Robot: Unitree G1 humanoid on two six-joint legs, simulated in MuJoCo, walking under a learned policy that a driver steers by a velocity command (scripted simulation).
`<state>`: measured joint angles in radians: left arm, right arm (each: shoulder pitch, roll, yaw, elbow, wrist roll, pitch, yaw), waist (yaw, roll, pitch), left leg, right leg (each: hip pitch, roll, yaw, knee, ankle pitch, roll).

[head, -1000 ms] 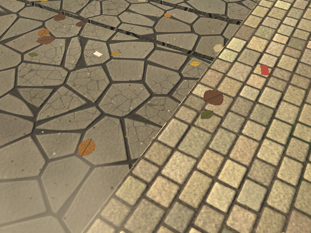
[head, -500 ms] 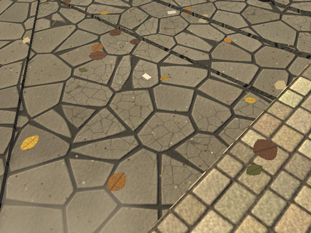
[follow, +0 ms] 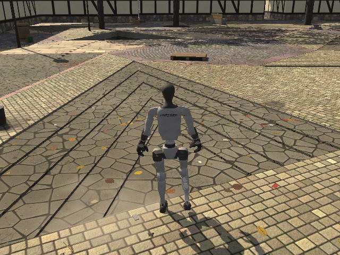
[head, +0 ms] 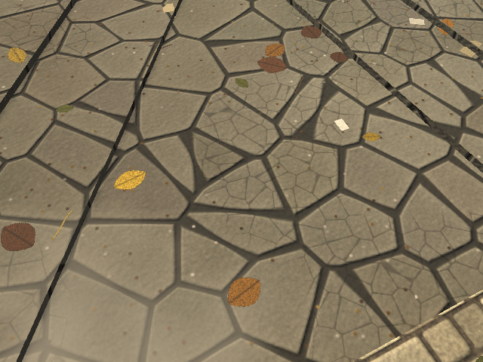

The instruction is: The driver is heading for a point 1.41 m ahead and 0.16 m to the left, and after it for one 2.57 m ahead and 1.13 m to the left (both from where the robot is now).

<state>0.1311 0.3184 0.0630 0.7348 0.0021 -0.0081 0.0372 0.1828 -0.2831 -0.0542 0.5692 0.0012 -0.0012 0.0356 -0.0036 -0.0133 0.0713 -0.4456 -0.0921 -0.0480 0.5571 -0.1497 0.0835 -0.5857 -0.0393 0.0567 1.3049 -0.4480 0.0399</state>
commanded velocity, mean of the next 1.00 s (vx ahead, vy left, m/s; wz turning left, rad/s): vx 0.16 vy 0.00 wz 0.28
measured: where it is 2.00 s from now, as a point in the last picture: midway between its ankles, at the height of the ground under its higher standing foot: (204, 284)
